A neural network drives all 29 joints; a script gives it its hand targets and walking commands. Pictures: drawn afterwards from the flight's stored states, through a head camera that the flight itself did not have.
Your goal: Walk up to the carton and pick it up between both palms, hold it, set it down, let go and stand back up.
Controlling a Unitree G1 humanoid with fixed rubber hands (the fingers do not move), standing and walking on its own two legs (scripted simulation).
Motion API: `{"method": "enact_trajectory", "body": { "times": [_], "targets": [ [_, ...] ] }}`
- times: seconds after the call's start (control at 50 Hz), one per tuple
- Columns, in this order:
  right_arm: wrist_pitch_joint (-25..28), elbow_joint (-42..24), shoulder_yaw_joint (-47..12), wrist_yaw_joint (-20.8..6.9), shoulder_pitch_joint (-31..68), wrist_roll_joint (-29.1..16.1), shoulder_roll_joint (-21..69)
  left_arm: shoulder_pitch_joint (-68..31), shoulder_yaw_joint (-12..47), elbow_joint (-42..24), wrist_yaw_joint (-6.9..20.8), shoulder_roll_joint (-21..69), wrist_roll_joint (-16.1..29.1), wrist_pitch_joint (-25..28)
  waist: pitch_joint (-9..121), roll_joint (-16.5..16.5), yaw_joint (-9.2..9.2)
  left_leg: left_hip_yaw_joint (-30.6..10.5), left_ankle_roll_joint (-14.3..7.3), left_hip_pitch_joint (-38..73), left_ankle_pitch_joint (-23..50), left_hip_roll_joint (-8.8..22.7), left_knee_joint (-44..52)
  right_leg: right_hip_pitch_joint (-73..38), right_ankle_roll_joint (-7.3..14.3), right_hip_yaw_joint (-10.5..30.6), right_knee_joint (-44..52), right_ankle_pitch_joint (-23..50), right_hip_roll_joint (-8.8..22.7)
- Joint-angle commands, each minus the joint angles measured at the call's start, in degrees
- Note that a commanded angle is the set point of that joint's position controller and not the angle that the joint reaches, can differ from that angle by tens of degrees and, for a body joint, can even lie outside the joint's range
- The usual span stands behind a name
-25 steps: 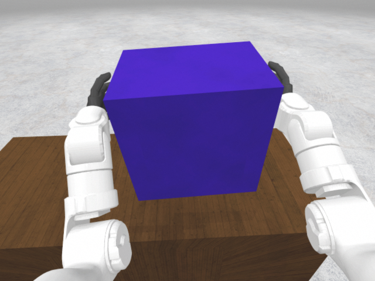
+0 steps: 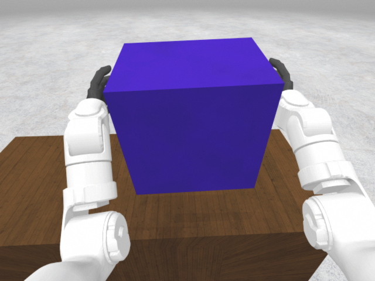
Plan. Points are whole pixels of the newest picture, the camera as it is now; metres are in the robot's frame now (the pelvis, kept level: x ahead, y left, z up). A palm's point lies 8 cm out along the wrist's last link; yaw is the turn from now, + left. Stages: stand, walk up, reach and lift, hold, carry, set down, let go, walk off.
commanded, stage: hold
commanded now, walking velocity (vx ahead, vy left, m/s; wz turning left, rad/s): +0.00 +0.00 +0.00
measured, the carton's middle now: (192, 118) +0.39 -0.01 +0.21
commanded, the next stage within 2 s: set down in 0.28 s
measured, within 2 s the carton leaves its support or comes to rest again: neither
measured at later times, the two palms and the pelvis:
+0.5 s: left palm (90, 103) +0.36 +0.19 +0.27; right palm (272, 93) +0.37 -0.17 +0.27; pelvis +0.00 +0.00 +0.00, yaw +0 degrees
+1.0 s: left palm (106, 126) +0.40 +0.18 +0.20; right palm (264, 129) +0.38 -0.18 +0.18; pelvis +0.01 +0.00 +0.00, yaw +1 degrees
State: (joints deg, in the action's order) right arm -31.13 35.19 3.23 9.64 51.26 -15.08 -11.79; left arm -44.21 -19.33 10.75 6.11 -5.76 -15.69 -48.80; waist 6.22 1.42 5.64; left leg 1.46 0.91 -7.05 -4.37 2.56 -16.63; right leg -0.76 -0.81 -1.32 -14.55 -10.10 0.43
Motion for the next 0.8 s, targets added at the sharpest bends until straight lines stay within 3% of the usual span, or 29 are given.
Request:
{"method": "enact_trajectory", "body": {
  "times": [0.0, 0.16, 0.26, 0.28, 0.32, 0.4, 0.46, 0.52, 0.6, 0.66, 0.78],
  "targets": [
    [2.0, -12.5, -14.6, -8.8, 37.9, -7.7, 29.1, -35.4, 20.3, -4.8, 8.7, 26.7, 9.7, 3.3, 14.6, -1.8, -0.09, 0.3, -0.5, 12.4, 4.2, -4.1, 0.5, 5.8, 0.0, 0.0, 3.4, 5.0, -4.0],
    [2.8, -15.6, -14.6, -8.7, 38.4, -8.4, 29.3, -36.6, 23.3, -8.1, 8.2, 28.2, 11.7, 3.9, 17.7, -3.0, 1.15, -0.1, 0.4, 13.7, 8.2, -4.2, -1.0, 5.0, 0.0, -0.1, 2.6, 8.6, -4.4],
    [2.6, -16.0, -15.5, -9.2, 37.1, -9.1, 29.4, -36.9, 23.8, -10.8, 7.6, 28.4, 11.5, 3.8, 18.0, -4.3, 0.82, -0.3, 0.9, 14.0, 8.8, -4.1, -1.1, 5.2, 0.2, -0.2, 2.6, 7.7, -4.5],
    [2.3, -15.3, -17.3, -9.5, 39.1, -9.5, 30.4, -36.9, 21.8, -9.8, 7.8, 27.4, 10.7, 3.1, 16.0, -3.2, -1.48, -0.2, 0.5, 15.8, 7.6, -4.0, -0.1, 5.1, -0.3, -0.4, 2.2, 5.4, -4.5],
    [2.4, -13.2, -17.2, -9.9, 38.8, -9.1, 31.2, -36.6, 19.8, -8.7, 8.3, 25.9, 9.1, 2.6, 14.9, -2.0, -2.82, 0.2, -0.3, 15.3, 4.9, -4.0, 1.0, 5.9, -0.5, -0.3, 2.7, 2.0, -4.1],
    [6.6, -15.6, -13.9, -9.8, 42.9, -4.7, 32.8, -38.8, 19.2, -5.9, 9.4, 25.6, 9.3, 5.1, 15.0, 0.6, -2.60, 1.3, -1.8, 14.2, 0.4, -4.3, 1.3, 6.7, -0.9, -0.8, 3.4, -0.8, -3.3],
    [11.1, -17.4, -10.9, -8.7, 43.6, -0.3, 33.9, -39.9, 19.8, -3.2, 10.1, 25.8, 9.4, 9.0, 17.0, 1.3, -0.53, 2.0, -2.3, 16.1, 0.2, -5.0, 0.7, 6.2, -1.7, -1.4, 3.4, 1.5, -2.5],
    [15.8, -13.4, -7.1, -7.9, 39.7, 5.2, 33.0, -37.6, 17.0, 1.7, 11.6, 24.6, 5.8, 12.8, 12.2, -0.2, 0.84, 2.9, -2.2, 17.4, -0.8, -5.0, 1.6, 5.4, -1.7, -2.5, 3.9, 1.1, -1.7],
    [18.4, -9.6, -6.7, -6.7, 30.4, 7.8, 30.8, -28.7, 11.9, 5.1, 14.9, 21.7, 0.4, 14.0, 3.1, -0.3, 1.46, 3.4, -2.1, 17.2, 2.9, -5.1, 2.3, -0.1, -2.2, -3.6, 3.7, 5.7, -1.4],
    [20.8, -10.9, -7.3, -6.5, 29.2, 7.7, 29.0, -27.1, 12.2, 4.4, 15.9, 21.9, 0.0, 14.7, 1.5, -1.5, 1.34, 3.4, -0.9, 18.1, 6.8, -4.9, 1.6, 0.0, -1.5, -4.9, 3.4, 5.8, -2.1],
    [28.7, -21.2, -12.4, -6.7, 31.0, 7.6, 28.3, -26.7, 19.7, -1.8, 12.9, 25.3, 2.8, 18.9, 11.3, -3.9, 0.44, 3.3, 1.9, 26.6, 21.1, -3.9, -3.2, 1.6, -0.4, -7.4, 2.7, 10.1, -3.9]
  ]
}}
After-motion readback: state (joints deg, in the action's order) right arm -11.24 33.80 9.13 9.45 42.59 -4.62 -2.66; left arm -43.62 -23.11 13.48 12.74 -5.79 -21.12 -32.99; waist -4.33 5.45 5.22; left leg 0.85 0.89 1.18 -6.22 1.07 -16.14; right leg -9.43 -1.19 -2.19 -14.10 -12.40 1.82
